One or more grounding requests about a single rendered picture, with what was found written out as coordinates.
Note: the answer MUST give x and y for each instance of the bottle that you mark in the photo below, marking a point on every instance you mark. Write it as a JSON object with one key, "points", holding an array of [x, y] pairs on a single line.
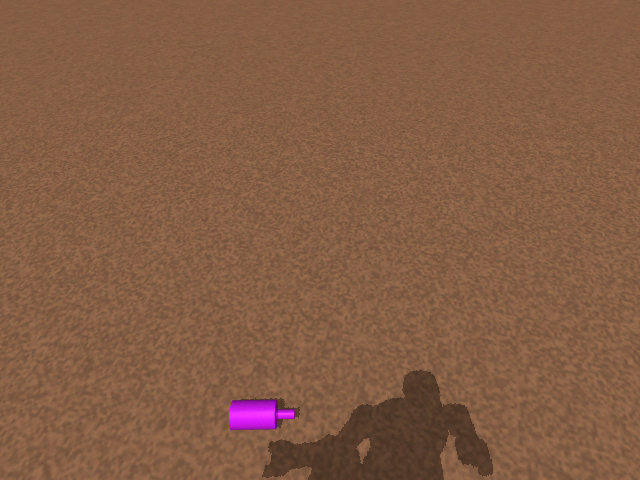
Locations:
{"points": [[257, 414]]}

